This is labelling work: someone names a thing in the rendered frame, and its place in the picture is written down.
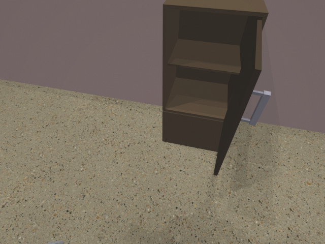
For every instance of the cupboard door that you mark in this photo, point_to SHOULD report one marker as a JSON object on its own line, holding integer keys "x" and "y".
{"x": 247, "y": 79}

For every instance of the handle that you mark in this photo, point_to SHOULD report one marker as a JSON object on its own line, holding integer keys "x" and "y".
{"x": 265, "y": 95}

